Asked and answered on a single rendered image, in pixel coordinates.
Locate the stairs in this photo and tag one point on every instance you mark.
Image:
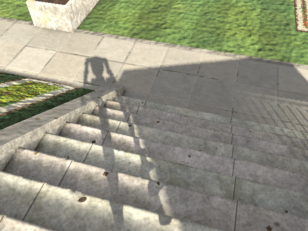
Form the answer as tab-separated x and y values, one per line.
138	165

